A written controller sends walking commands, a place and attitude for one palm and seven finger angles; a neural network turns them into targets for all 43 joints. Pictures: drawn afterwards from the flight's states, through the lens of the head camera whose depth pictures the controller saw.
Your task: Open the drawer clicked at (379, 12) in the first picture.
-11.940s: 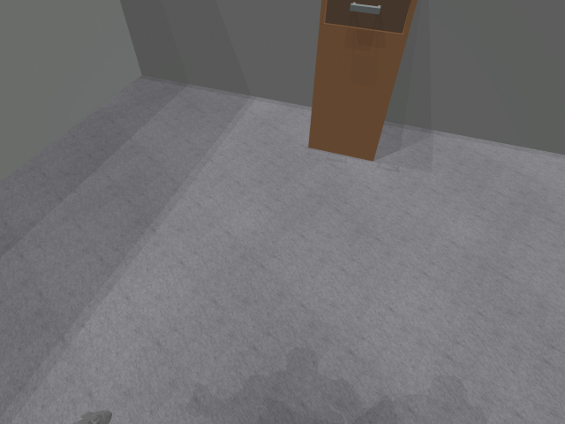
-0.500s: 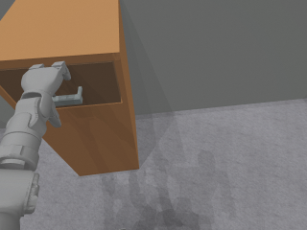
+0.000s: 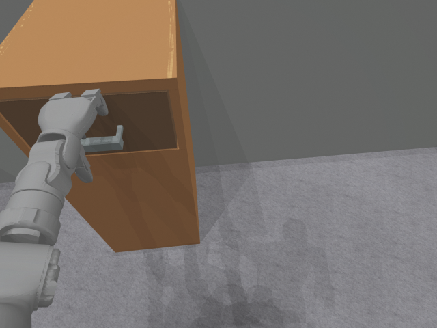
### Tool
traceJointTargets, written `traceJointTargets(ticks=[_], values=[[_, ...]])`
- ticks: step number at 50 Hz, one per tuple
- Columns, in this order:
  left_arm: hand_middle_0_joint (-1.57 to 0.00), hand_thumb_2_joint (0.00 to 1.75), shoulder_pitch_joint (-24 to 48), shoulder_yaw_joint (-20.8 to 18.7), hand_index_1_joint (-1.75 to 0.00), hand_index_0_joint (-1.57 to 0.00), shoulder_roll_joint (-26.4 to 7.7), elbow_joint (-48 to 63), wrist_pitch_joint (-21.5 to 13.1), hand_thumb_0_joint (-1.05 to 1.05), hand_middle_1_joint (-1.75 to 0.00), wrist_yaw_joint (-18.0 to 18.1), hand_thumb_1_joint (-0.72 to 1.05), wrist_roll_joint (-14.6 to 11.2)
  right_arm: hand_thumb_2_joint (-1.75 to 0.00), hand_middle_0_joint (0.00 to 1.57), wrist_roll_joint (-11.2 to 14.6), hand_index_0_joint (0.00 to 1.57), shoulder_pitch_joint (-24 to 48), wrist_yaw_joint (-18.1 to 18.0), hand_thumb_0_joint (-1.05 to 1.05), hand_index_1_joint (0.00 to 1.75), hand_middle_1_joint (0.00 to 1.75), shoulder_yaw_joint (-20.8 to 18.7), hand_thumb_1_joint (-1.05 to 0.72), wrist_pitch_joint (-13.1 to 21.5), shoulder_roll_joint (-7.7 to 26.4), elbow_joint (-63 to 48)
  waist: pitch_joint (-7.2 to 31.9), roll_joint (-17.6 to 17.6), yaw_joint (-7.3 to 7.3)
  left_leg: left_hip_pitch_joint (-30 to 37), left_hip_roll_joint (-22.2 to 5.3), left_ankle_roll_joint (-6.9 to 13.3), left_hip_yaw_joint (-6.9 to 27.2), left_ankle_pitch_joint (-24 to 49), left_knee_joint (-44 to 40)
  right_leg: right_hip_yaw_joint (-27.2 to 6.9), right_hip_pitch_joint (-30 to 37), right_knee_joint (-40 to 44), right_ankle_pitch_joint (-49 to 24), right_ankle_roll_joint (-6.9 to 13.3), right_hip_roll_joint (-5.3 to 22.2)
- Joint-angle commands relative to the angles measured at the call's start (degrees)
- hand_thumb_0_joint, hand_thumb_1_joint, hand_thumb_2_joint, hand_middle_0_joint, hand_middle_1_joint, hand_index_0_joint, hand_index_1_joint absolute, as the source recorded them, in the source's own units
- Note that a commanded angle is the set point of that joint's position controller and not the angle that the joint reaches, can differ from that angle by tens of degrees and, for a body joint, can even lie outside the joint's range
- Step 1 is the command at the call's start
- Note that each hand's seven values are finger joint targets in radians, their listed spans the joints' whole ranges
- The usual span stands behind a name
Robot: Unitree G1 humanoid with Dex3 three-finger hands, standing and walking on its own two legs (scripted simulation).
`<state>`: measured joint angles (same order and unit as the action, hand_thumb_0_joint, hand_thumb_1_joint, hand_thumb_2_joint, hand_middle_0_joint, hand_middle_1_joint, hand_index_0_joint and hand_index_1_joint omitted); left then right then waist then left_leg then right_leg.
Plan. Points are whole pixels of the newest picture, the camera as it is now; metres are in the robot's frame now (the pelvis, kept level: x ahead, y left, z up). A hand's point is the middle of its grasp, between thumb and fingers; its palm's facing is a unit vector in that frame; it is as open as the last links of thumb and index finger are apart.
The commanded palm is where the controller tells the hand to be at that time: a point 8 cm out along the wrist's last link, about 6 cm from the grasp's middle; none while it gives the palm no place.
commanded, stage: lower the fingers behind the handle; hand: left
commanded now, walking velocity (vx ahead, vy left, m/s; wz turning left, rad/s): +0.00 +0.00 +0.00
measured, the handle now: (94, 137) +0.51 +0.27 +0.04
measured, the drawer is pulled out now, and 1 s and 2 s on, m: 0.00 0.00 0.00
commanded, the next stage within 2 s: close the thumb around the handle in 1.70 s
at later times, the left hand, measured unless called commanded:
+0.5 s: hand (89, 145) +0.46 +0.26 +0.06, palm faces -0.03 -0.05 -1.00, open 13.8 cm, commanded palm +0.44 +0.27 +0.12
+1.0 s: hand (94, 159) +0.45 +0.26 +0.03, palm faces -0.07 -0.05 -1.00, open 13.8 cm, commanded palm +0.44 +0.26 +0.09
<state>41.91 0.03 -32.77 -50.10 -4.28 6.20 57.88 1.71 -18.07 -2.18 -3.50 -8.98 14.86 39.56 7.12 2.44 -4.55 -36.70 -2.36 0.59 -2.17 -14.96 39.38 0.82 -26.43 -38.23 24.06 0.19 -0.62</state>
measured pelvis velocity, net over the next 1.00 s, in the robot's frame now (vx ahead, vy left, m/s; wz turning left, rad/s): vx -0.01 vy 0.00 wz -0.01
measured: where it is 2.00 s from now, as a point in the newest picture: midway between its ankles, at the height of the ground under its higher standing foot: outside the picture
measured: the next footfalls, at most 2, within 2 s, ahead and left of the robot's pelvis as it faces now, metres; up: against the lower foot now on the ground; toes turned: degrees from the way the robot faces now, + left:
none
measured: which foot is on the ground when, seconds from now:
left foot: down 0.00-1.00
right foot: down 0.00-1.00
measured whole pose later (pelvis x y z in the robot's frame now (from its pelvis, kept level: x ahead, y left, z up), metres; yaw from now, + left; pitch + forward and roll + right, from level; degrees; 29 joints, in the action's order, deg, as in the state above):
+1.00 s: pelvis -0.01 +0.00 -0.02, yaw -1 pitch +17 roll -2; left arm 40.9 -2.3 -33.5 -55.9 -8.9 12.2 61.0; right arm 0.8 -21.2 -2.9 -4.0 -8.3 14.6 40.0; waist 8.0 2.4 -6.4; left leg -46.0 -3.4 0.5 -1.5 -16.5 45.8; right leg 1.1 -35.6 -44.6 25.7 0.3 -1.6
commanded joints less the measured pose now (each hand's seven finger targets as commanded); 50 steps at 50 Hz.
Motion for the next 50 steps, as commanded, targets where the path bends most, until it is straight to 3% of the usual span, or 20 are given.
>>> traceJointTargets(ticks=[1,5,11,12,13,14,20,24,27,29,30,33,35,38,40,43,44,46,48,50], values=[[-0.30,0.30,23.32,-5.88,-1.20,-0.30,-17.52,11.18,-0.01,0.00,-1.20,2.09,-0.50,-0.33,-0.90,0.20,0.09,0.20,-3.23,-0.76,0.00,0.30,0.30,-2.79,-0.90,0.71,8.88,-5.03,18.85,2.60,1.09,22.14,2.88,2.34,-0.30,18.42,-0.94,0.70,-1.75,4.77,-23.03,1.42,-2.86],[-0.30,0.30,22.98,-6.49,-1.20,-0.30,-18.86,10.94,-0.24,0.00,-1.20,1.40,-0.50,-0.52,-0.90,0.20,0.16,0.20,-3.33,-1.00,0.00,0.30,0.30,-2.72,-0.90,0.43,9.16,-5.03,18.47,0.66,0.79,20.96,3.02,2.58,-0.38,17.87,-0.87,0.35,-0.66,4.90,-24.01,1.16,-2.77],[-0.30,0.30,24.11,-2.27,-1.20,-0.30,-13.83,11.84,-2.12,0.00,-1.20,0.77,-0.50,-0.67,-0.90,0.20,0.10,0.20,-3.98,-1.09,0.00,0.30,0.30,-3.19,-0.90,0.49,8.96,-4.43,16.48,2.05,-1.02,22.46,2.90,2.57,0.11,16.92,-0.25,0.42,-5.13,5.05,-21.52,1.21,-2.91],[-0.30,0.30,24.60,-3.10,-1.20,-0.30,-14.72,11.86,-2.51,0.00,-1.20,1.04,-0.50,-0.70,-0.90,0.20,0.02,0.20,-4.29,-1.12,0.00,0.30,0.30,-3.24,-0.90,0.48,9.07,-4.24,16.28,2.14,-0.96,22.27,2.77,2.44,0.53,16.11,-0.29,0.56,-5.88,4.90,-19.93,1.34,-2.96],[-0.30,0.30,25.54,-2.35,-1.20,-0.30,-13.83,11.94,-2.93,0.00,-1.20,1.19,-0.50,-1.04,-0.90,0.20,-0.19,0.20,-4.60,-1.21,0.00,0.30,0.30,-3.22,-0.90,0.59,8.99,-3.93,16.47,0.71,-1.66,21.87,2.84,2.70,0.26,16.14,0.08,0.29,-5.17,5.13,-20.67,1.23,-2.81],[-0.30,0.30,25.76,-4.36,-1.20,-0.30,-16.27,11.97,-3.32,0.00,-1.20,1.69,-0.50,-0.70,-0.90,0.20,-0.01,0.20,-4.82,-1.28,0.00,0.30,0.30,-3.30,-0.90,0.64,9.17,-3.87,17.65,1.11,-1.15,21.66,2.88,2.63,0.36,15.75,0.20,0.12,-5.33,4.80,-20.44,1.10,-2.79],[-0.30,0.30,25.47,-6.55,-1.20,-0.30,-18.04,9.93,-2.97,0.00,-1.20,5.40,-0.50,0.45,-0.90,0.20,-0.53,0.20,-5.43,-0.97,0.00,0.30,0.30,-3.35,-0.90,0.80,8.98,-3.28,21.17,3.67,-0.41,20.35,3.01,2.33,0.21,17.55,1.94,0.28,-5.33,2.63,-22.18,1.37,-3.03],[-0.30,0.30,23.52,-8.00,-1.20,-0.30,-20.27,5.51,-1.00,0.00,-1.20,6.22,-0.50,1.40,-0.90,0.20,-0.36,0.20,-5.84,-0.97,0.00,0.30,0.30,-3.03,-0.90,0.59,9.27,-3.29,21.53,0.98,-0.10,16.60,3.05,2.46,-0.61,17.32,2.38,-0.22,-3.31,2.25,-25.01,0.87,-2.87],[-0.30,0.30,23.60,-5.58,-1.20,-0.30,-17.74,3.99,0.02,0.00,-1.20,5.96,-0.50,1.73,-0.90,0.20,-0.29,0.20,-6.38,-0.95,0.00,0.30,0.30,-3.17,-0.90,0.41,9.31,-2.99,19.55,1.43,-1.06,16.33,2.90,2.34,-0.52,16.86,2.42,0.31,-5.14,2.19,-23.61,1.03,-3.08],[-0.30,0.30,23.36,-5.80,-1.20,-0.30,-18.31,2.34,0.36,0.00,-1.20,5.83,-0.50,2.23,-0.90,0.20,-0.13,0.20,-6.75,-0.96,0.00,0.30,0.30,-3.09,-0.90,0.19,9.43,-2.84,19.21,0.28,-1.19,15.71,2.81,2.42,-0.56,15.97,2.31,0.04,-5.71,2.49,-22.66,0.82,-3.03],[-0.30,0.30,22.55,-3.95,-1.20,-0.30,-16.06,0.81,1.02,0.00,-1.20,5.73,-0.50,1.90,-0.90,0.20,-0.22,0.20,-6.74,-0.98,0.00,0.30,0.30,-3.06,-0.90,0.22,9.38,-2.75,17.07,0.45,-1.56,14.99,2.84,2.44,-0.71,14.56,2.06,0.22,-6.32,2.98,-21.35,0.97,-2.98],[-0.30,0.30,22.59,-6.06,-1.20,-0.30,-19.18,-1.30,1.35,0.00,-1.20,5.36,-0.50,2.05,-0.90,0.20,-0.19,0.20,-7.39,-1.27,0.00,0.30,0.30,-2.65,-0.90,0.01,9.73,-2.79,16.47,-1.86,-1.27,12.57,2.87,2.59,-0.81,12.99,1.89,-0.13,-5.18,3.24,-20.74,0.93,-2.72],[-0.30,0.30,23.12,-3.36,-1.20,-0.30,-16.42,-1.30,1.26,0.00,-1.20,5.12,-0.50,2.47,-0.90,0.20,-0.07,0.20,-7.36,-1.30,0.00,0.30,0.30,-2.73,-0.90,-0.07,9.46,-3.09,16.01,-0.09,-1.63,13.30,2.78,2.43,-0.74,12.18,1.78,0.12,-7.24,3.00,-18.73,1.02,-2.81],[-0.30,0.30,22.81,-3.34,-1.20,-0.30,-15.78,-2.20,0.83,0.00,-1.20,4.85,-0.50,2.37,-0.90,0.20,-0.23,0.20,-7.83,-1.26,0.00,0.30,0.30,-2.65,-0.90,-0.12,9.47,-3.19,15.38,-1.54,-2.01,12.97,2.55,2.57,-0.55,11.63,1.98,0.16,-8.04,3.03,-17.53,1.11,-2.86],[-0.30,0.30,23.21,-2.32,-1.20,-0.30,-14.70,-1.00,0.19,0.00,-1.20,4.83,-0.50,2.33,-0.90,0.20,-0.28,0.20,-7.85,-1.28,0.00,0.30,0.30,-2.72,-0.90,0.08,9.32,-3.73,15.65,0.65,-1.90,13.52,2.52,2.45,-0.48,10.71,2.09,0.12,-9.26,2.76,-16.14,1.16,-2.94],[-0.30,0.30,25.32,-4.37,-1.20,-0.30,-16.40,3.49,-3.03,0.00,-1.20,5.15,-0.50,1.43,-0.90,0.20,-0.67,0.20,-8.17,-1.76,0.00,0.30,0.30,-2.96,-0.90,0.76,9.14,-3.93,18.76,0.04,-2.12,14.07,2.40,2.73,0.06,10.84,3.05,-0.24,-8.64,2.22,-16.17,1.11,-3.03],[-0.30,0.30,26.04,-6.04,-1.20,-0.30,-18.31,4.98,-4.25,0.00,-1.20,5.78,-0.50,1.75,-0.90,0.20,-0.62,0.20,-8.27,-1.84,0.00,0.30,0.30,-3.08,-0.90,0.97,9.16,-3.97,20.32,1.04,-1.67,14.51,2.38,2.69,0.28,11.42,3.34,-0.38,-8.88,1.61,-16.67,0.98,-3.17],[-0.30,0.30,26.17,-6.35,-1.20,-0.30,-17.91,6.83,-5.62,0.00,-1.20,7.51,-0.50,2.11,-0.90,0.20,-0.83,0.20,-8.01,-1.75,0.00,0.30,0.30,-3.30,-0.90,1.43,8.82,-3.65,20.65,4.38,-1.64,15.19,2.46,2.50,0.53,11.98,4.40,-0.12,-11.10,0.69,-16.09,1.25,-3.48],[-0.30,0.30,26.46,-8.69,-1.20,-0.30,-19.48,7.46,-5.92,0.00,-1.20,9.86,-0.50,2.54,-0.90,0.20,-1.30,0.20,-8.08,-1.60,0.00,0.30,0.30,-3.57,-0.90,1.67,8.93,-3.02,21.78,4.05,-1.33,15.34,2.16,2.37,1.16,12.91,5.12,0.46,-12.14,-0.31,-15.10,1.48,-3.77],[-0.30,0.30,25.23,-7.28,-1.20,-0.30,-17.21,6.04,-4.64,0.00,-1.20,12.05,-0.50,3.18,-0.90,0.20,-1.37,0.20,-8.03,-1.23,0.00,0.30,0.30,-3.75,-0.90,1.95,8.85,-2.66,22.30,5.77,-1.45,15.89,2.15,2.04,1.38,12.77,5.57,0.97,-14.24,-1.02,-14.09,1.55,-4.01]])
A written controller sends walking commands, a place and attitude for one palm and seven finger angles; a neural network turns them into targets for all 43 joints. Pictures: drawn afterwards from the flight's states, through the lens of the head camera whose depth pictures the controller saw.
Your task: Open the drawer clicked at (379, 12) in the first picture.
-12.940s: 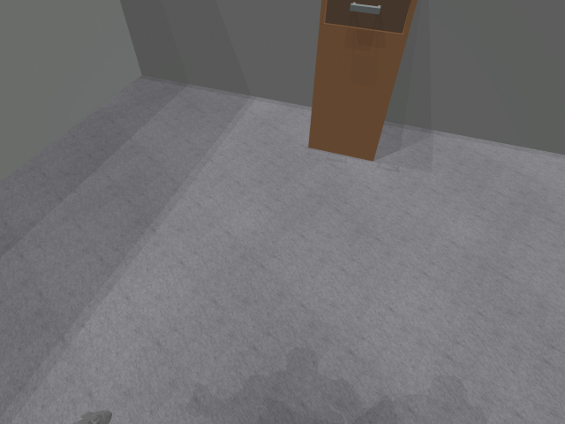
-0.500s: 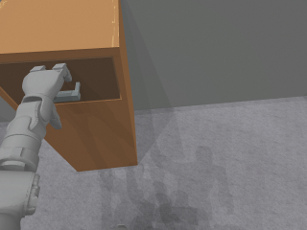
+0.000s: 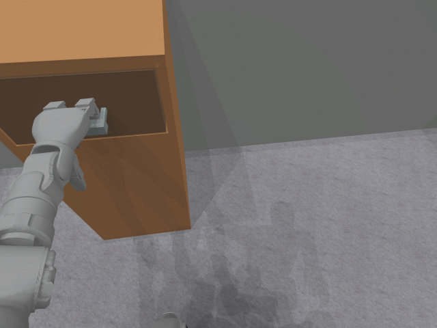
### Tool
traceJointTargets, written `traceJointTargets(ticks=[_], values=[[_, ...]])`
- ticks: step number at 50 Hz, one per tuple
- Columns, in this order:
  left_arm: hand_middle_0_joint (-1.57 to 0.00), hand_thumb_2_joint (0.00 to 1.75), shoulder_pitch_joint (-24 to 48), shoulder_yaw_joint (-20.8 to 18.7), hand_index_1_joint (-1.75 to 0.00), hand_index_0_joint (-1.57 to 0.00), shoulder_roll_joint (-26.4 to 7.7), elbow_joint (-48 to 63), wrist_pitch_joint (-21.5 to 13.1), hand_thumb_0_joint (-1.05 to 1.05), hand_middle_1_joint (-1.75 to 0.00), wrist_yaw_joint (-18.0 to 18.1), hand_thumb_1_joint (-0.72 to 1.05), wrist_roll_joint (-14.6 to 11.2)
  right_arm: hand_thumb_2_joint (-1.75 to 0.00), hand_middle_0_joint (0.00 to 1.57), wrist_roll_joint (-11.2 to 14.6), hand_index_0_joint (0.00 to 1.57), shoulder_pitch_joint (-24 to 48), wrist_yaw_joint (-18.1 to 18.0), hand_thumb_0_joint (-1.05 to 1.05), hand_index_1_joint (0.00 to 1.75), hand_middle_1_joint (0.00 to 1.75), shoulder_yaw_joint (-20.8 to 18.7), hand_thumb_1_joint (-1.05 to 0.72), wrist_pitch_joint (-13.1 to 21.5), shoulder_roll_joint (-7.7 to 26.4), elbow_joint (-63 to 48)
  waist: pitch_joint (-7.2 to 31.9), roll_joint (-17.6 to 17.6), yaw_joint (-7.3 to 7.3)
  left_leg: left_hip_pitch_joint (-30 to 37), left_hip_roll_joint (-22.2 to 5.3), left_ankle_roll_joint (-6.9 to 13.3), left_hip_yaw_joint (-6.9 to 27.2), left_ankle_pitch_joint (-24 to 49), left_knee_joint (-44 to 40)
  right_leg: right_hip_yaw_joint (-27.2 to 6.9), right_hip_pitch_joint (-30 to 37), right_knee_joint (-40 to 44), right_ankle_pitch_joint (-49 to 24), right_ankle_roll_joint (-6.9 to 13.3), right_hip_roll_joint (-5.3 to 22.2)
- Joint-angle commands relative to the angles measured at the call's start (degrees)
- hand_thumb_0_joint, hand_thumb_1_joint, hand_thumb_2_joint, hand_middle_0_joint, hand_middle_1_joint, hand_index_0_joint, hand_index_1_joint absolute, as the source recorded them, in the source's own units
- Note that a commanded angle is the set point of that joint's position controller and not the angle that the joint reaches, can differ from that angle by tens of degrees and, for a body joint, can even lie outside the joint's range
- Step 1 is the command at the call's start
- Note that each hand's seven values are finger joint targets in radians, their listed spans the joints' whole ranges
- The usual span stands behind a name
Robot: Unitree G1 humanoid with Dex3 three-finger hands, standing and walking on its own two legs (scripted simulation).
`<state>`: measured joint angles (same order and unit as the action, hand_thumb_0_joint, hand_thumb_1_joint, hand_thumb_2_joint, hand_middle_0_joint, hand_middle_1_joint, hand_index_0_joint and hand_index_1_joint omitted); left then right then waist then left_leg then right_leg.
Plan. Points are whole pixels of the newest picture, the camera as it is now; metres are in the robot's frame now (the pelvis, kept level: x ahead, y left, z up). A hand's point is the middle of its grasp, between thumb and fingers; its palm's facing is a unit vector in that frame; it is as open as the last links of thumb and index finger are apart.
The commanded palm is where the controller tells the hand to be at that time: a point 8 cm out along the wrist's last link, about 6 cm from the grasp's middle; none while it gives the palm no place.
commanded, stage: lower the fingers behind the handle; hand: left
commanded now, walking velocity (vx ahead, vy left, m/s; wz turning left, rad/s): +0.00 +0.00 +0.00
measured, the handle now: (76, 121) +0.51 +0.27 +0.05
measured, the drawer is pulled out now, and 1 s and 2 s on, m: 0.00 0.00 0.03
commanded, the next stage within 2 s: close the thumb around the handle in 0.70 s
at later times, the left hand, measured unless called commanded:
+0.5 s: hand (80, 146) +0.47 +0.26 +0.03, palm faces -0.05 -0.04 -1.00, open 13.8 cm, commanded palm +0.45 +0.26 +0.09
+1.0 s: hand (78, 147) +0.47 +0.27 +0.03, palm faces -0.06 -0.03 -1.00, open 12.8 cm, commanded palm +0.45 +0.26 +0.09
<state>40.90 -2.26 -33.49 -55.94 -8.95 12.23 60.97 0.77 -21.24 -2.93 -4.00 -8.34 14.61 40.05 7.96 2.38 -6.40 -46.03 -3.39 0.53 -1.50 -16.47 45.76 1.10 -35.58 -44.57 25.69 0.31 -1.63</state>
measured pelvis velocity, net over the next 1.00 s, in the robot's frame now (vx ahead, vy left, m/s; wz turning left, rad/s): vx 0.01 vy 0.00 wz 0.00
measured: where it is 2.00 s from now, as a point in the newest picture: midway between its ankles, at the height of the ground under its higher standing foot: outside the picture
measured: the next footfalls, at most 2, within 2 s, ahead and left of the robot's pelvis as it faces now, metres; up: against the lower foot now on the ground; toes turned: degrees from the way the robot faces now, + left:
none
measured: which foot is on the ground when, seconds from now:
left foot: down 0.00-1.00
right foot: down 0.00-1.00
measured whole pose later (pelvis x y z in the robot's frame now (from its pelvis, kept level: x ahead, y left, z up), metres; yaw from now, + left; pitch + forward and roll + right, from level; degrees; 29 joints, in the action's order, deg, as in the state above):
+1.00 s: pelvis +0.01 +0.00 +0.00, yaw +0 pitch +18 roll -2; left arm 41.1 -1.5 -32.3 -57.5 -5.0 15.0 61.3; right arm 0.6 -19.8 -2.7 -3.9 -8.1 14.3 40.7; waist 8.9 2.6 -6.2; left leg -48.0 -3.5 0.4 -1.3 -18.2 48.0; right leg 1.1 -37.2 -46.3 27.2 0.4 -1.8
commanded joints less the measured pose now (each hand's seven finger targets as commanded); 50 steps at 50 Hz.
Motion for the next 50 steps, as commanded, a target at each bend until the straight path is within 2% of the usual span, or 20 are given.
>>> traceJointTargets(ticks=[1,4,5,9,10,12,14,16,18,24,32,35,38,39,40,42,44,46,48,50], values=[[-0.30,0.30,26.81,-3.94,-1.20,-0.30,-15.32,11.40,0.98,0.00,-1.20,6.75,-0.50,0.15,-0.90,0.20,-0.41,0.20,-4.77,-0.24,0.00,0.30,0.30,-3.19,-0.90,1.40,9.16,-2.92,21.36,6.29,-0.10,25.52,3.08,2.08,0.59,13.79,-0.63,0.70,-6.24,5.39,-15.25,1.29,-3.03],[-0.30,0.30,27.80,-3.14,-1.20,-0.30,-15.00,8.80,3.93,0.00,-1.20,7.38,-0.50,0.48,-0.90,0.20,-0.40,0.20,-5.40,0.00,0.00,0.30,0.30,-3.14,-0.90,1.37,9.48,-2.16,22.91,5.45,-0.49,25.55,2.92,1.92,0.78,14.30,-0.51,0.89,-6.15,5.04,-15.74,1.22,-3.16],[-0.30,0.30,28.81,-1.03,-1.20,-0.30,-12.44,8.95,4.77,0.00,-1.20,7.08,-0.50,0.10,-0.90,0.20,-0.58,0.20,-5.62,0.06,0.00,0.30,0.30,-3.20,-0.90,1.51,9.40,-1.84,22.39,5.93,-0.96,26.46,2.79,1.86,0.94,14.65,-0.58,1.16,-6.55,5.18,-15.76,1.41,-3.25],[-0.30,0.30,28.80,0.01,-1.20,-0.30,-10.57,9.85,5.08,0.00,-1.20,5.43,-0.50,-0.09,-0.90,0.20,-0.70,0.20,-6.01,-0.10,0.00,0.30,0.30,-3.41,-0.90,1.48,9.20,-1.48,23.80,4.64,-1.31,29.05,2.38,1.87,1.39,17.00,-0.27,1.26,-7.09,5.17,-17.04,1.30,-3.37],[-0.30,0.30,27.30,0.22,-1.20,-0.30,-9.87,9.17,5.20,0.00,-1.20,5.10,-0.50,-0.27,-0.90,0.20,-0.82,0.20,-5.92,-0.12,0.00,0.30,0.30,-3.45,-0.90,1.49,9.10,-1.33,22.48,5.96,-0.96,28.95,2.43,1.80,1.31,17.27,-0.31,1.39,-7.28,5.21,-17.11,1.59,-3.40],[-0.30,0.30,26.25,-1.62,-1.20,-0.30,-12.17,7.64,5.02,0.00,-1.20,5.01,-0.50,0.16,-0.90,0.20,-0.76,0.20,-5.79,-0.23,0.00,0.30,0.30,-3.14,-0.90,1.33,9.26,-1.44,20.51,3.81,-0.63,26.72,2.39,1.90,1.36,15.66,-0.65,1.50,-7.05,5.20,-16.12,1.56,-3.32],[-0.30,0.30,24.76,-4.07,-1.20,-0.30,-15.18,7.03,4.55,0.00,-1.20,5.46,-0.50,0.88,-0.90,0.20,-0.65,0.20,-5.42,-0.33,0.00,0.30,0.30,-2.75,-0.90,1.10,9.24,-2.01,21.42,3.63,0.42,24.38,2.73,2.07,0.62,15.73,-0.40,0.90,-5.40,4.83,-17.46,1.37,-3.16],[-0.30,0.30,24.70,-2.47,-1.20,-0.30,-13.33,7.13,4.74,0.00,-1.20,5.75,-0.50,1.12,-0.90,0.20,-0.61,0.20,-5.34,-0.22,0.00,0.30,0.30,-2.74,-0.90,1.17,9.05,-2.41,20.61,2.91,0.11,23.21,2.83,2.09,0.45,15.25,-0.26,1.07,-5.15,4.68,-17.62,1.35,-3.12],[-0.30,0.30,24.79,-4.02,-1.20,-0.30,-14.96,7.80,4.52,0.00,-1.20,5.88,-0.50,0.86,-0.90,0.20,-0.81,0.20,-5.52,-0.31,0.00,0.30,0.30,-2.81,-0.90,1.19,9.18,-2.37,21.98,2.83,0.45,23.66,2.69,2.07,0.54,16.43,0.00,0.99,-4.02,4.27,-18.59,1.50,-3.08],[-0.30,0.30,23.38,-3.50,-1.20,-0.30,-13.74,9.40,4.17,0.00,-1.20,6.08,-0.50,0.42,-0.90,0.20,-0.62,0.20,-5.32,-0.10,0.00,0.30,0.30,-3.02,-0.90,1.12,8.94,-2.63,23.37,3.96,0.52,25.20,2.80,2.04,0.08,18.65,0.51,0.73,-3.81,4.18,-21.26,1.19,-3.20],[-0.30,0.30,22.14,-1.33,-1.20,-0.30,-10.69,9.67,5.00,0.00,-1.20,6.02,-0.50,0.10,-0.90,0.20,-0.50,0.20,-4.67,0.04,0.00,0.30,0.30,-3.29,-0.90,0.96,8.74,-2.45,20.80,4.04,0.05,25.53,2.95,2.10,0.17,17.58,0.14,0.98,-4.42,4.79,-20.09,1.41,-3.23],[-0.30,0.30,21.58,-2.91,-1.20,-0.30,-13.08,8.45,5.20,0.00,-1.20,5.71,-0.50,-0.11,-0.90,0.20,-0.40,0.20,-4.56,-0.24,0.00,0.30,0.30,-3.08,-0.90,0.82,8.99,-2.46,20.38,2.07,0.30,23.49,3.18,2.35,-0.25,16.30,-0.04,0.56,-2.37,5.12,-20.81,1.21,-2.96],[-0.30,0.30,23.74,-2.83,-1.20,-0.30,-13.91,8.47,5.13,0.00,-1.20,5.32,-0.50,0.14,-0.90,0.20,-0.31,0.20,-4.53,-0.47,0.00,0.30,0.30,-2.88,-0.90,0.85,9.03,-2.39,19.85,2.54,-0.22,22.69,3.21,2.40,-0.36,15.96,-0.02,0.28,-2.13,5.21,-21.03,1.21,-2.76],[-0.30,0.30,23.64,-3.44,-1.20,-0.30,-14.82,9.39,4.69,0.00,-1.20,5.25,-0.50,0.24,-0.90,0.20,-0.23,0.20,-4.58,-0.42,0.00,0.30,0.30,-2.85,-0.90,0.90,9.04,-2.62,21.94,3.34,0.42,23.47,3.27,2.35,-0.45,16.38,0.02,0.10,-1.99,4.93,-21.57,1.02,-2.78],[-0.30,0.30,21.60,-3.81,-1.20,-0.30,-14.86,7.71,4.96,0.00,-1.20,5.16,-0.50,0.00,-0.90,0.20,-0.31,0.20,-4.47,-0.53,0.00,0.30,0.30,-2.88,-0.90,0.83,9.04,-2.66,20.48,3.20,0.46,23.05,3.34,2.36,-0.43,16.23,0.07,0.24,-2.02,5.08,-21.36,1.22,-2.84],[-0.31,0.35,22.44,-1.98,-1.21,-0.31,-12.84,8.01,4.65,0.00,-1.21,4.73,-0.39,-0.19,-0.90,0.20,-0.29,0.20,-4.54,-0.53,0.00,0.30,0.30,-2.85,-0.90,0.91,8.92,-2.84,20.12,2.35,-0.04,22.60,3.35,2.44,-0.54,16.10,0.21,0.21,-2.28,5.10,-21.60,1.06,-2.81],[-0.32,0.40,23.04,-4.05,-1.22,-0.32,-15.88,8.86,3.74,0.00,-1.22,4.54,-0.28,0.01,-0.90,0.20,-0.14,0.20,-4.73,-0.68,0.00,0.30,0.30,-2.77,-0.90,0.85,9.09,-2.74,21.99,2.32,0.29,22.43,3.33,2.45,-0.61,16.72,0.46,-0.20,-1.27,4.69,-22.95,0.88,-2.69],[-0.32,0.44,23.03,-2.32,-1.24,-0.32,-13.66,8.56,3.77,0.00,-1.24,4.40,-0.16,0.03,-0.90,0.20,-0.14,0.20,-4.70,-0.61,0.00,0.30,0.30,-2.78,-0.90,0.94,8.94,-2.89,20.35,3.55,-0.16,22.63,3.31,2.35,-0.49,16.31,0.42,0.18,-3.08,4.77,-21.66,1.05,-2.79],[-0.33,0.49,23.07,-2.89,-1.25,-0.33,-13.86,7.98,3.70,0.00,-1.25,4.39,-0.05,-0.33,-0.90,0.20,-0.38,0.20,-5.00,-0.62,0.00,0.30,0.30,-2.83,-0.90,0.97,9.01,-2.66,20.30,1.76,-0.30,22.14,3.24,2.50,-0.44,16.71,0.71,0.13,-2.41,4.78,-22.16,1.04,-2.73],[-0.34,0.54,22.60,-2.89,-1.26,-0.34,-14.10,8.25,3.67,0.00,-1.26,4.48,0.06,-0.18,-0.90,0.20,-0.37,0.20,-5.17,-0.60,0.00,0.30,0.30,-2.94,-0.90,0.93,9.09,-2.72,21.34,3.18,0.12,22.68,3.30,2.35,-0.32,16.86,0.78,0.22,-2.76,4.38,-21.95,1.14,-2.84]])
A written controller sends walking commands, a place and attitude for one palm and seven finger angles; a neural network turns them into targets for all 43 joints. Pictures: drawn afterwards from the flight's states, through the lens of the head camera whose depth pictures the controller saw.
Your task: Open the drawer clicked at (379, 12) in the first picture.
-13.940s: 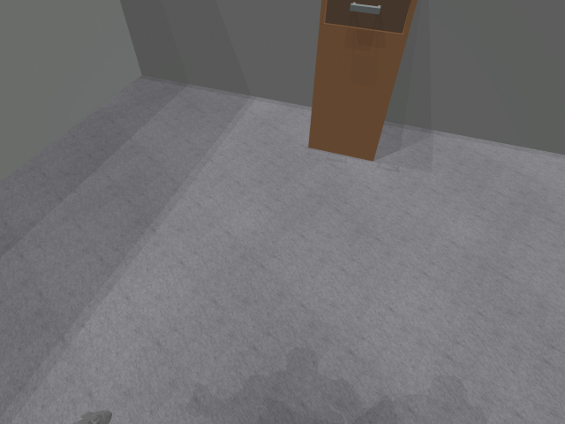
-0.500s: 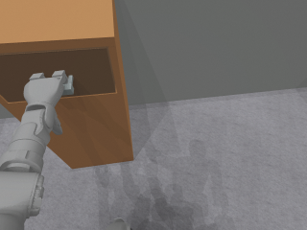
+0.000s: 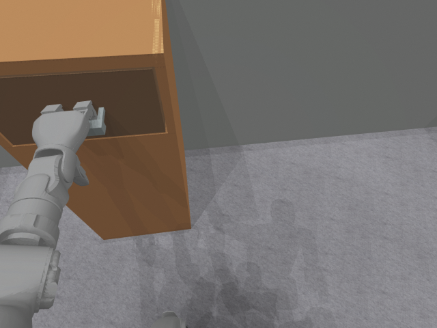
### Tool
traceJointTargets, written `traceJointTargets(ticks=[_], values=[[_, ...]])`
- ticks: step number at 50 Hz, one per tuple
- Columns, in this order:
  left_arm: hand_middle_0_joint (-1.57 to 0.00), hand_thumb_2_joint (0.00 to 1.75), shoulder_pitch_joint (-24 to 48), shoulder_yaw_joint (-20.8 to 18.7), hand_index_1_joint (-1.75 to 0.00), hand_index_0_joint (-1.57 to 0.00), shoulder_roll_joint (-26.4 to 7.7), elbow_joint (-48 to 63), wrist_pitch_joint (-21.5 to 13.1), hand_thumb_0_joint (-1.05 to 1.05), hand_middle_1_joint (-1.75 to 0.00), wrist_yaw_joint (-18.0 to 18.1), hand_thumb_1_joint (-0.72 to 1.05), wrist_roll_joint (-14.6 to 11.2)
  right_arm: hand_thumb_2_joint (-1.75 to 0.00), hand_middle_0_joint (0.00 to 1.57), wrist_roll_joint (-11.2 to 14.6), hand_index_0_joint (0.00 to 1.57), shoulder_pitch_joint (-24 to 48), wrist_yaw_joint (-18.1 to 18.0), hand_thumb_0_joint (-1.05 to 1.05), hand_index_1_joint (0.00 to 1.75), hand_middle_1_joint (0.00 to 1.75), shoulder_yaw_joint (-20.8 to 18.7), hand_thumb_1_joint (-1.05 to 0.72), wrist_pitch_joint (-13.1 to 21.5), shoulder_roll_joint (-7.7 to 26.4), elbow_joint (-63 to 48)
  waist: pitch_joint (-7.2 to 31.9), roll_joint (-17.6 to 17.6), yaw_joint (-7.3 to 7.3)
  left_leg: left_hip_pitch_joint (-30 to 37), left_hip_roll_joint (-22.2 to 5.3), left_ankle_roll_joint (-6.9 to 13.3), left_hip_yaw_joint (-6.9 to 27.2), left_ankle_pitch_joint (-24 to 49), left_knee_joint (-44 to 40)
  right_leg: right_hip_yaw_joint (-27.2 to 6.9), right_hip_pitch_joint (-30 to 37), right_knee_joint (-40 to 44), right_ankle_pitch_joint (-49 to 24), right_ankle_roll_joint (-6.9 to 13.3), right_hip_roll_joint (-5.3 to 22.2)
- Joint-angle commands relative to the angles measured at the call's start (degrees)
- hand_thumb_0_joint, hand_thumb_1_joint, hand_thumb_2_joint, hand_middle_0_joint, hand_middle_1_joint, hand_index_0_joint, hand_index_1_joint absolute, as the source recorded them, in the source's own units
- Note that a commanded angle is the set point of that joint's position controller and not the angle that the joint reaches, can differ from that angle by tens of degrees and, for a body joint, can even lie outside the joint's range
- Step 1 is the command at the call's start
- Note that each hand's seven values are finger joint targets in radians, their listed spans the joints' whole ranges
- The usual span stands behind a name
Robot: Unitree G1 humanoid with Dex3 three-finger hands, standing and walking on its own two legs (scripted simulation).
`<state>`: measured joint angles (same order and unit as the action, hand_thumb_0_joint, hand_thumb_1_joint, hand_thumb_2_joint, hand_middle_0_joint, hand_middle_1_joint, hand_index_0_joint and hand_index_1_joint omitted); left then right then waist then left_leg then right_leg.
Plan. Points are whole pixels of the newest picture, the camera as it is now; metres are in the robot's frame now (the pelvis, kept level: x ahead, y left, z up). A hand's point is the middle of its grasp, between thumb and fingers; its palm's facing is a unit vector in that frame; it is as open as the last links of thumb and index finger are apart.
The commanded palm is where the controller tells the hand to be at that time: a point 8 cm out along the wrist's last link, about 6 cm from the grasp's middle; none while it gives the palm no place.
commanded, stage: close the thumb around the handle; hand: left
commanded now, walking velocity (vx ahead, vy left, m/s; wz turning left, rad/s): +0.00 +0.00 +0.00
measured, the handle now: (73, 121) +0.51 +0.27 +0.06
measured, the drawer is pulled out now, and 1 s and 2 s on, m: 0.00 0.03 0.17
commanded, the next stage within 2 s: pull the drawer open in 0.50 s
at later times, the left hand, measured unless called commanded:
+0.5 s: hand (76, 147) +0.46 +0.27 +0.03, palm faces -0.06 -0.03 -1.00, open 5.6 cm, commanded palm +0.44 +0.26 +0.09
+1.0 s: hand (74, 160) +0.43 +0.26 +0.03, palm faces -0.02 -0.06 -1.00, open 5.4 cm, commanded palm +0.39 +0.26 +0.09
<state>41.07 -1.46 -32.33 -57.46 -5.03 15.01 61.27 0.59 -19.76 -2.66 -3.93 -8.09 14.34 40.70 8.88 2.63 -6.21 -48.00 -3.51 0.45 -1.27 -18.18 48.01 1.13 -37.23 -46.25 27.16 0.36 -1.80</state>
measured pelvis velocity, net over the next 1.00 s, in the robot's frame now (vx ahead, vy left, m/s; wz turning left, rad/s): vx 0.02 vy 0.01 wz -0.02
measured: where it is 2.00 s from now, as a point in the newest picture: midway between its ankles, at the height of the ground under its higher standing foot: outside the picture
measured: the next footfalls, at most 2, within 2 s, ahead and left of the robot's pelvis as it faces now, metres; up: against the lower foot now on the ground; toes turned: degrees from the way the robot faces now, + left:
none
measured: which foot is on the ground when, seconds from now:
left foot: down 0.00-1.00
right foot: down 0.00-1.00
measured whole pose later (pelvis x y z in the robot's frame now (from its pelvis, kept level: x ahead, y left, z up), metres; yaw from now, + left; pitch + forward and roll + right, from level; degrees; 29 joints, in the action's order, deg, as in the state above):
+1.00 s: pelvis +0.02 +0.01 +0.01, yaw -1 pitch +16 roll -2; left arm 25.4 -1.9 -28.5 -41.1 -1.9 15.6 58.6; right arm 0.8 -17.7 -1.0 -4.8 -9.5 13.6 39.4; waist 9.6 2.9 -4.5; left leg -42.4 -3.3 1.1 -3.3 -19.3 45.8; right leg -0.9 -31.9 -43.1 27.0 -0.4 -1.3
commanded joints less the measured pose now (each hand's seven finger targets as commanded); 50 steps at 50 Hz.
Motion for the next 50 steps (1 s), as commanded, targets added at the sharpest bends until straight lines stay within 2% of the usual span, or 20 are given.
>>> traceJointTargets(ticks=[1,2,4,6,8,9,14,15,18,21,22,24,27,28,29,31,34,37,46,50], values=[[-0.34,0.56,23.37,-3.02,-1.27,-0.34,-14.65,10.50,-0.34,0.00,-1.27,1.84,0.12,-0.34,-0.90,0.20,0.00,0.20,-6.46,-0.77,0.00,0.30,0.30,-3.07,-0.90,0.67,9.26,-3.42,20.38,3.17,-0.49,25.05,3.39,2.44,-0.64,18.54,-1.39,0.10,-1.87,6.23,-23.20,0.94,-2.64],[-0.35,0.59,22.63,-2.75,-1.27,-0.35,-13.91,9.51,-0.06,0.00,-1.27,1.90,0.17,-0.59,-0.90,0.20,-0.09,0.20,-6.70,-0.74,0.00,0.30,0.30,-3.07,-0.90,0.66,9.22,-3.31,19.95,2.49,-0.54,24.75,3.41,2.49,-0.62,18.23,-1.42,0.26,-1.65,6.31,-22.92,0.99,-2.71],[-0.36,0.64,23.20,-4.51,-1.28,-0.36,-16.59,9.47,-0.25,0.00,-1.28,1.92,0.28,-0.26,-0.90,0.20,0.04,0.20,-6.81,-0.84,0.00,0.30,0.30,-2.96,-0.90,0.55,9.44,-3.19,20.93,2.51,-0.29,24.39,3.40,2.49,-0.64,18.69,-1.26,-0.09,-1.18,6.10,-23.83,0.83,-2.66],[-0.36,0.68,22.65,-4.26,-1.30,-0.36,-15.81,9.99,-0.21,0.00,-1.30,1.97,0.40,-0.19,-0.90,0.20,-0.12,0.20,-6.86,-0.76,0.00,0.30,0.30,-3.10,-0.90,0.52,9.28,-3.23,21.66,3.35,0.04,25.48,3.31,2.35,-0.50,19.27,-1.20,0.25,-1.72,5.86,-23.45,1.01,-2.82],[-0.37,0.73,23.54,-2.30,-1.31,-0.37,-13.13,9.31,0.12,0.00,-1.31,1.79,0.51,-0.69,-0.90,0.20,-0.23,0.20,-6.93,-0.60,0.00,0.30,0.30,-3.03,-0.90,0.53,9.14,-2.94,19.83,2.65,-0.89,25.02,3.24,2.42,-0.37,18.96,-1.28,0.44,-2.22,6.20,-22.92,1.16,-2.78],[-0.38,0.76,24.37,-3.18,-1.31,-0.38,-14.85,9.62,0.02,0.00,-1.31,2.01,0.56,-0.28,-0.90,0.20,-0.01,0.20,-6.98,-0.65,0.00,0.30,0.30,-3.01,-0.90,0.46,9.41,-2.93,20.18,2.50,-0.84,25.05,3.12,2.37,-0.24,18.40,-1.46,0.39,-2.79,6.16,-22.22,0.93,-2.81],[-0.40,0.88,24.14,-3.64,-1.34,-0.40,-15.35,9.37,0.71,0.00,-1.34,2.15,0.84,0.05,-0.90,0.20,-0.08,0.20,-7.21,-0.60,0.00,0.30,0.30,-3.02,-0.90,0.31,9.43,-2.93,21.19,2.47,-0.54,25.89,3.09,2.33,-0.06,18.87,-1.57,0.53,-2.64,6.08,-22.19,0.98,-2.92],[-0.40,0.90,23.52,-2.44,-1.35,-0.40,-13.72,9.19,0.87,0.00,-1.35,2.00,0.90,-0.20,-0.90,0.20,-0.25,0.20,-7.04,-0.63,0.00,0.30,0.30,-3.08,-0.90,0.34,9.37,-2.89,20.69,3.09,-0.53,25.95,3.18,2.32,-0.15,19.13,-1.54,0.55,-2.44,6.07,-22.42,1.19,-2.93],[-0.40,0.90,24.45,-2.07,-1.35,-0.40,-12.87,9.84,0.72,0.00,-1.35,1.79,0.90,-0.39,-0.90,0.20,-0.35,0.20,-7.02,-0.55,0.00,0.30,0.30,-3.09,-0.90,0.37,9.24,-2.79,20.31,2.92,-0.91,26.58,2.92,2.27,0.09,18.83,-1.75,0.73,-3.16,6.28,-21.32,1.26,-2.89],[-0.40,0.90,23.45,-3.46,-1.35,-0.40,-14.84,9.92,0.34,0.00,-1.35,1.68,0.90,-0.36,-0.90,0.20,-0.14,0.20,-6.88,-0.62,0.00,0.30,0.30,-2.92,-0.90,0.43,9.29,-3.18,20.15,3.37,-0.05,25.97,2.97,2.24,-0.05,17.98,-2.05,0.70,-2.84,6.26,-20.78,1.20,-2.97],[-0.40,0.90,22.21,-2.44,-1.35,-0.40,-13.29,9.56,0.44,0.00,-1.35,1.52,0.90,-0.49,-0.90,0.20,-0.27,0.20,-6.72,-0.60,0.00,0.30,0.30,-2.96,-0.90,0.44,9.16,-3.39,19.91,2.95,-0.03,25.69,3.12,2.29,-0.10,18.28,-1.99,0.72,-2.27,6.20,-21.30,1.29,-3.02],[-0.40,0.90,22.65,-3.95,-1.35,-0.40,-14.73,11.45,-0.32,0.00,-1.35,1.63,0.90,-0.64,-0.90,0.20,-0.28,0.20,-6.84,-0.54,0.00,0.30,0.30,-3.11,-0.90,0.49,9.25,-3.35,22.44,2.80,0.19,27.25,2.92,2.32,-0.11,20.12,-1.70,0.55,-1.62,5.96,-23.12,1.09,-3.00],[-0.40,0.90,19.90,-3.79,-1.35,-0.40,-13.98,11.27,-0.26,0.00,-1.35,1.71,0.90,-0.81,-0.90,0.20,-0.29,0.20,-6.33,-0.42,0.00,0.30,0.30,-3.15,-0.90,0.48,9.08,-3.59,21.33,4.05,0.93,26.86,3.10,2.13,-0.13,19.99,-1.89,0.83,-1.54,5.83,-22.54,1.38,-3.13],[-0.40,0.90,20.55,-3.39,-1.35,-0.40,-13.10,11.10,-0.19,0.00,-1.35,1.65,0.90,-1.15,-0.90,0.20,-0.39,0.20,-6.21,-0.36,0.00,0.30,0.30,-3.11,-0.90,0.53,9.00,-3.44,20.24,2.92,0.22,26.30,2.99,2.34,-0.33,20.10,-1.80,0.68,-1.20,6.19,-23.35,1.28,-2.98],[-0.40,0.90,20.41,-4.67,-1.35,-0.40,-14.98,11.33,-0.37,0.00,-1.35,1.91,0.90,-0.70,-0.90,0.20,-0.15,0.20,-6.29,-0.39,0.00,0.30,0.30,-3.15,-0.90,0.47,9.27,-3.46,20.96,2.74,0.63,26.27,2.94,2.26,-0.29,19.63,-1.94,0.64,-1.47,6.06,-22.90,1.05,-3.00],[-0.40,0.90,19.89,-4.18,-1.35,-0.40,-14.20,12.95,-0.43,0.00,-1.35,2.16,0.90,-0.59,-0.90,0.20,-0.31,0.20,-6.10,-0.30,0.00,0.30,0.30,-3.33,-0.90,0.53,9.17,-3.60,22.12,4.14,1.10,27.55,2.91,2.10,-0.18,20.72,-1.98,0.85,-1.55,5.71,-23.05,1.27,-3.11],[-0.40,0.90,15.52,-4.45,-1.35,-0.40,-12.47,15.55,-0.54,0.00,-1.35,2.37,0.90,-1.14,-0.90,0.20,-0.39,0.20,-5.37,0.21,0.00,0.30,0.30,-3.59,-0.90,0.36,8.84,-4.14,24.40,5.23,2.25,30.29,2.70,1.90,-0.21,24.47,-1.86,1.17,-0.74,5.23,-24.98,1.40,-3.29],[-0.40,0.90,10.24,-3.81,-1.35,-0.40,-10.54,16.76,0.16,0.00,-1.35,2.32,0.90,-2.06,-0.90,0.20,-0.31,0.20,-4.05,0.46,0.00,0.30,0.30,-3.72,-0.90,0.16,8.77,-4.89,22.09,3.66,2.77,29.34,2.85,2.02,-0.54,24.38,-2.39,1.31,0.95,5.71,-26.00,1.46,-3.34],[-0.40,0.90,0.53,-4.85,-1.35,-0.40,-9.89,25.53,2.39,0.00,-1.35,2.42,0.90,-3.31,-0.90,0.20,0.25,0.20,-0.58,0.80,0.00,0.30,0.30,-3.65,-0.90,-0.14,8.67,-6.46,20.58,1.73,3.91,30.62,2.89,2.21,-0.85,27.91,-3.72,1.37,4.77,6.54,-30.22,1.18,-3.09],[-0.40,0.90,-6.05,-4.71,-1.35,-0.40,-8.37,30.51,3.38,0.00,-1.35,2.43,0.90,-3.89,-0.90,0.20,0.15,0.20,1.28,0.95,0.00,0.30,0.30,-3.71,-0.90,0.02,8.35,-7.65,20.37,3.86,5.08,32.54,2.86,2.09,-0.80,30.65,-4.04,1.35,5.91,6.71,-30.67,1.35,-2.97]])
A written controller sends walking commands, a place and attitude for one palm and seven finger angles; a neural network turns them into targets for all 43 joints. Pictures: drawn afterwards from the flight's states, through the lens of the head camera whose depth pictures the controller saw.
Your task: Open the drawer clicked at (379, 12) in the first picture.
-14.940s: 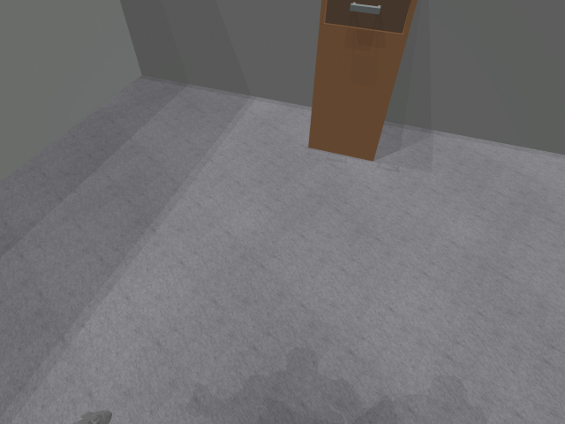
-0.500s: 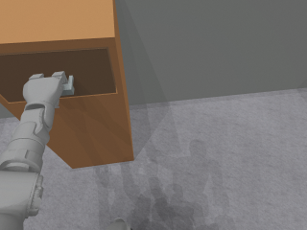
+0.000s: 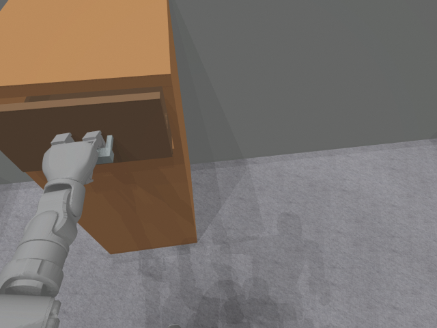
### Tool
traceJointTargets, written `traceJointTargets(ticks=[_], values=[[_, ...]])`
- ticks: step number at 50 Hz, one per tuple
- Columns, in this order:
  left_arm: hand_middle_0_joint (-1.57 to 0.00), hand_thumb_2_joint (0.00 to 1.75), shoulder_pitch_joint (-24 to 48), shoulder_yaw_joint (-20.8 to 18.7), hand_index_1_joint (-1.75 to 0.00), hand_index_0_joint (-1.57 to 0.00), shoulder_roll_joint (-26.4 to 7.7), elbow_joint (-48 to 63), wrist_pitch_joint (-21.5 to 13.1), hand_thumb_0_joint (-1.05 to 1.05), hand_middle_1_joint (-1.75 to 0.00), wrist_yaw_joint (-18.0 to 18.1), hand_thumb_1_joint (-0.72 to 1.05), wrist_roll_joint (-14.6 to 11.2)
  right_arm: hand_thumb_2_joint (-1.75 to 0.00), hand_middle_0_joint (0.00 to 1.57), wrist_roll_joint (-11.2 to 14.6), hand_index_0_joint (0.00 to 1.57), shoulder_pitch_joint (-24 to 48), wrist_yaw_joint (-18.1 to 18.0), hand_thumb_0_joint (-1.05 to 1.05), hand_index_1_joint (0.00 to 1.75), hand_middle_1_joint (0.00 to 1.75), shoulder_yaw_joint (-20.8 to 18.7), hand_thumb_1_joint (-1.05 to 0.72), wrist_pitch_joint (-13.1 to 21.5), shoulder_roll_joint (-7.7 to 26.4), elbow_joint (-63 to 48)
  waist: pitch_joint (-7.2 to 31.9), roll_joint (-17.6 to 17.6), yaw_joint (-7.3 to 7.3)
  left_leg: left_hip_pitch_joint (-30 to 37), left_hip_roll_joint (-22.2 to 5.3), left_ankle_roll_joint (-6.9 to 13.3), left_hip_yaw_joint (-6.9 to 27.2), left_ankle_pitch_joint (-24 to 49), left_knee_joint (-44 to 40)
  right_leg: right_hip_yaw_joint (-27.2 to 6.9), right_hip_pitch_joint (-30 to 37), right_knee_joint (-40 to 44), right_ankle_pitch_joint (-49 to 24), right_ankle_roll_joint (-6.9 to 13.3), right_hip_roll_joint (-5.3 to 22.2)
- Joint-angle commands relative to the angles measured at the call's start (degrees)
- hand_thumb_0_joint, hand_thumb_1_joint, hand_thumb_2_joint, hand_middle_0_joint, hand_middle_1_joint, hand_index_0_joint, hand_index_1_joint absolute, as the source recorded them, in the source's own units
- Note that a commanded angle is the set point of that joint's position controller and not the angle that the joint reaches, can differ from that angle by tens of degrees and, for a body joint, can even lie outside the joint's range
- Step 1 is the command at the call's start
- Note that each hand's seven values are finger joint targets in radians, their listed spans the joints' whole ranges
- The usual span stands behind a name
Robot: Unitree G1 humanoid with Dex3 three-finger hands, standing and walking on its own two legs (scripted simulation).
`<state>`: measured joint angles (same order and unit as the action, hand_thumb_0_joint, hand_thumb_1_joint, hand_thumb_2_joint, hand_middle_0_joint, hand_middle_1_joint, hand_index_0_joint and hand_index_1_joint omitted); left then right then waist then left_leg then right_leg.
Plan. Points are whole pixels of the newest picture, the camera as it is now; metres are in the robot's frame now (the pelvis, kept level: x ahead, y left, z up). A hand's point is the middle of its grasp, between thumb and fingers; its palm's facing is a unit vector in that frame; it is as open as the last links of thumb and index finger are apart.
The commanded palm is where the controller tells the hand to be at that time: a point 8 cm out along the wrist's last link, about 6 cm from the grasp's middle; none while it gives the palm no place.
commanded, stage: pull the drawer open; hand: left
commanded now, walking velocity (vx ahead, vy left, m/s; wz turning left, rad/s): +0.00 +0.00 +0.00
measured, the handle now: (82, 150) +0.45 +0.27 +0.05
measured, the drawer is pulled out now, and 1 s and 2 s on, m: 0.03 0.17 0.27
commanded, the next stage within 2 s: none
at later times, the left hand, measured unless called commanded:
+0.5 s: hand (79, 208) +0.34 +0.25 +0.03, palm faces -0.02 -0.06 -1.00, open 5.5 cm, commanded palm +0.30 +0.25 +0.08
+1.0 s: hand (73, 244) +0.27 +0.24 +0.03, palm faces +0.02 -0.08 -1.00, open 5.5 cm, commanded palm +0.24 +0.24 +0.08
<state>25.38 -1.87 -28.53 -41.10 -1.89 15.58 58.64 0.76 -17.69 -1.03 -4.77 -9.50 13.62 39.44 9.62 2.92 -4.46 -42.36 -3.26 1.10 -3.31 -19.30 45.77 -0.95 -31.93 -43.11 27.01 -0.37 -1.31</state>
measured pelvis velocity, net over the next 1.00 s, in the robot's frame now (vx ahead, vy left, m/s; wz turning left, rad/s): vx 0.00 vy -0.02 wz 0.04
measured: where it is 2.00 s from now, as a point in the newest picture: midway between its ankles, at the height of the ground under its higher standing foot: outside the picture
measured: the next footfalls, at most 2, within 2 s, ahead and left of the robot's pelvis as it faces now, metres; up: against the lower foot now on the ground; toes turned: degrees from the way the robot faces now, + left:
none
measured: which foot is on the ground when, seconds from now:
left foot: down 0.00-1.00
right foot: down 0.00-1.00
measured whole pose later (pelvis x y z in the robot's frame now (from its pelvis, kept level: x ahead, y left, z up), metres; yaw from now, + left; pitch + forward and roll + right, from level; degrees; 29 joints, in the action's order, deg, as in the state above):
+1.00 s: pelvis +0.00 -0.02 +0.00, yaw +2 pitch +10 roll +0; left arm -5.6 -0.1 -24.4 -10.8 0.8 17.4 55.9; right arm -0.3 -10.2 -1.4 -4.1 -6.3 14.2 37.0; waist 7.6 3.6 -0.4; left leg -35.3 -2.4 -0.4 -1.9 -18.7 44.4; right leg 0.5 -25.3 -44.1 28.4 1.0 -0.8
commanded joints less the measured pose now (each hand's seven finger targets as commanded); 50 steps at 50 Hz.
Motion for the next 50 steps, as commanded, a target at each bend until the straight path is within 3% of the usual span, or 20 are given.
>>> traceJointTargets(ticks=[1,3,5,13,14,15,20,23,27,29,31,32,37,38,40,44,45,48,49,50], values=[[-0.40,0.90,10.06,-4.04,-1.35,-0.40,-11.86,16.11,0.31,0.00,-1.35,1.84,0.90,-1.29,-0.90,0.20,0.08,0.20,-0.10,-0.59,0.00,0.30,0.30,-2.76,-0.90,1.45,8.99,-6.59,19.38,2.53,2.94,27.27,2.51,1.48,1.32,31.43,-2.01,3.55,0.45,3.85,-30.62,1.86,-3.43],[-0.40,0.90,7.26,-5.07,-1.35,-0.40,-12.57,18.03,0.76,0.00,-1.35,1.81,0.90,-1.84,-0.90,0.20,-0.05,0.20,0.81,-0.63,0.00,0.30,0.30,-2.59,-0.90,1.62,9.09,-7.23,19.03,2.17,3.46,26.51,2.72,1.47,1.35,31.26,-2.29,3.32,2.49,3.86,-31.21,2.06,-3.28],[-0.40,0.90,5.67,-3.37,-1.35,-0.40,-10.17,19.20,1.44,0.00,-1.35,1.84,0.90,-1.78,-0.90,0.20,0.02,0.20,1.70,-0.60,0.00,0.30,0.30,-2.58,-0.90,1.86,8.76,-7.55,17.42,2.31,3.09,27.16,2.71,1.46,1.38,31.03,-2.38,3.68,1.21,3.97,-30.38,1.92,-3.27],[-0.40,0.90,3.33,-4.01,-1.35,-0.40,-10.88,23.47,2.36,0.00,-1.35,1.50,0.90,-1.81,-0.90,0.20,-0.19,0.20,4.22,-1.21,0.00,0.30,0.30,-1.97,-0.90,2.32,8.58,-8.10,16.56,1.67,3.53,27.19,3.23,1.52,1.33,29.07,-2.79,3.31,3.15,4.49,-30.90,2.01,-2.79],[-0.40,0.90,1.95,-4.87,-1.35,-0.40,-11.58,23.43,2.29,0.00,-1.35,1.56,0.90,-1.36,-0.90,0.20,-0.02,0.20,4.81,-1.25,0.00,0.30,0.30,-1.82,-0.90,2.25,8.23,-8.27,16.92,1.84,4.28,27.14,3.39,1.32,1.26,28.79,-2.97,3.29,3.18,4.23,-30.85,1.88,-2.82],[-0.40,0.90,2.03,-2.96,-1.35,-0.40,-9.40,23.81,2.36,0.00,-1.35,1.40,0.90,-1.85,-0.90,0.20,-0.11,0.20,4.89,-1.27,0.00,0.30,0.30,-1.82,-0.90,2.38,8.26,-8.41,15.50,1.96,3.64,26.95,3.45,1.38,1.39,28.28,-2.87,3.53,2.72,4.26,-30.57,1.98,-2.78],[-0.40,0.90,-0.89,-2.33,-1.35,-0.40,-8.20,26.35,1.86,0.00,-1.35,1.31,0.90,-2.07,-0.90,0.20,-0.28,0.20,6.28,-1.39,0.00,0.30,0.30,-1.76,-0.90,2.85,7.97,-8.85,15.37,2.06,4.05,27.02,3.56,1.37,1.44,26.44,-3.19,3.40,3.00,4.37,-29.64,1.97,-2.61],[-0.40,0.90,-4.18,-4.30,-1.35,-0.40,-9.92,27.39,1.66,0.00,-1.35,1.52,0.90,-2.33,-0.90,0.20,-0.46,0.20,6.96,-1.54,0.00,0.30,0.30,-1.55,-0.90,3.01,8.03,-9.01,15.99,0.28,4.74,25.81,3.83,1.43,1.32,25.68,-3.18,2.95,5.18,4.52,-30.84,1.97,-2.46],[-0.40,0.90,-4.17,-3.20,-1.35,-0.40,-8.86,27.91,1.32,0.00,-1.35,1.61,0.90,-2.29,-0.90,0.20,-0.30,0.20,7.91,-1.83,0.00,0.30,0.30,-1.33,-0.90,3.33,7.75,-9.00,12.68,-0.16,4.25,24.23,4.22,1.41,1.13,22.50,-3.46,2.95,3.99,4.66,-30.20,1.73,-2.31],[-0.40,0.90,-5.09,-3.97,-1.35,-0.40,-9.40,30.38,0.88,0.00,-1.35,1.81,0.90,-2.20,-0.90,0.20,-0.31,0.20,8.52,-1.82,0.00,0.30,0.30,-1.35,-0.90,3.48,7.50,-9.15,15.31,-0.22,5.00,25.22,4.26,1.46,0.81,23.16,-3.43,2.48,5.14,4.64,-31.18,1.59,-2.15],[-0.40,0.90,-5.43,-3.24,-1.35,-0.40,-8.56,31.64,0.83,0.00,-1.35,1.95,0.90,-2.56,-0.90,0.20,-0.32,0.20,8.60,-1.81,0.00,0.30,0.30,-1.34,-0.90,3.74,7.58,-9.11,14.66,0.40,4.76,25.18,4.24,1.41,0.90,22.51,-3.50,2.61,4.62,4.62,-30.60,1.61,-2.12],[-0.40,0.90,-8.28,-5.13,-1.35,-0.40,-10.04,30.87,0.85,0.00,-1.35,2.18,0.90,-2.59,-0.90,0.20,-0.44,0.20,8.60,-1.89,0.00,0.30,0.30,-1.58,-0.90,3.87,7.57,-9.12,13.98,-0.41,5.30,24.59,4.24,1.42,0.89,22.29,-3.51,2.54,5.19,4.57,-30.59,1.70,-2.21],[-0.40,0.90,-15.11,-5.22,-1.35,-0.40,-9.03,36.24,0.51,0.00,-1.35,2.71,0.90,-3.25,-0.90,0.20,-0.65,0.20,10.00,-1.48,0.00,0.30,0.30,-1.54,-0.90,4.58,7.35,-9.83,14.48,1.20,6.08,25.14,4.23,1.36,0.80,24.13,-3.33,2.41,6.26,4.04,-33.19,1.68,-2.00],[-0.40,0.90,-17.89,-5.86,-1.35,-0.40,-9.04,36.61,0.77,0.00,-1.35,2.87,0.90,-3.55,-0.90,0.20,-0.79,0.20,9.96,-1.33,0.00,0.30,0.30,-1.46,-0.90,4.63,7.45,-10.00,14.96,-0.50,6.21,24.67,4.12,1.31,0.99,24.81,-3.40,2.61,7.49,3.92,-33.62,1.71,-1.95],[-0.40,0.90,-20.45,-5.16,-1.35,-0.40,-7.76,38.71,0.81,0.00,-1.35,3.25,0.90,-3.70,-0.90,0.20,-0.73,0.20,10.75,-1.11,0.00,0.30,0.30,-1.49,-0.90,5.03,7.23,-10.41,12.98,-0.04,6.16,24.47,4.12,1.30,0.95,24.37,-3.46,2.69,6.46,3.83,-33.79,1.56,-1.95],[-0.40,0.90,-22.64,-5.51,-1.35,-0.40,-7.89,42.65,1.43,0.00,-1.35,4.30,0.90,-3.27,-0.90,0.20,-0.85,0.20,12.40,-0.75,0.00,0.30,0.30,-0.87,-0.90,5.28,6.95,-10.81,13.13,1.32,6.59,25.00,4.13,1.00,1.09,23.13,-3.74,2.75,5.76,3.71,-31.84,1.57,-1.85],[-0.40,0.90,-22.64,-4.54,-1.35,-0.40,-6.82,41.84,1.82,0.00,-1.35,4.41,0.90,-3.41,-0.90,0.20,-0.87,0.20,12.01,-0.82,0.00,0.30,0.30,-1.17,-0.90,5.51,7.04,-10.57,10.92,1.00,5.71,24.59,4.06,1.15,1.02,22.64,-3.46,3.00,4.89,3.85,-31.54,1.56,-1.85],[-0.40,0.90,-22.55,-4.23,-1.35,-0.40,-6.53,43.92,2.39,0.00,-1.35,4.79,0.90,-3.32,-0.90,0.20,-0.98,0.20,12.51,-0.77,0.00,0.30,0.30,-1.00,-0.90,5.68,7.02,-10.68,11.45,1.43,5.72,25.28,3.94,1.03,1.37,21.65,-3.75,3.16,4.71,4.10,-28.85,1.79,-1.81],[-0.40,0.90,-23.40,-5.99,-1.35,-0.40,-8.26,44.12,2.40,0.00,-1.35,4.99,0.90,-2.82,-0.90,0.20,-1.02,0.20,13.31,-0.87,0.00,0.30,0.30,-0.72,-0.90,5.61,6.82,-10.70,12.65,0.45,6.75,25.60,4.04,0.93,1.25,21.48,-3.86,2.80,5.04,3.95,-29.30,1.65,-1.83],[-0.40,0.90,-24.24,-4.46,-1.35,-0.40,-6.75,43.42,2.84,0.00,-1.35,4.86,0.90,-3.06,-0.90,0.20,-1.02,0.20,13.16,-1.01,0.00,0.30,0.30,-0.81,-0.90,5.78,6.80,-10.94,10.15,0.85,6.01,24.70,4.21,1.00,1.32,20.44,-3.88,3.13,4.52,4.09,-28.63,1.69,-1.83]])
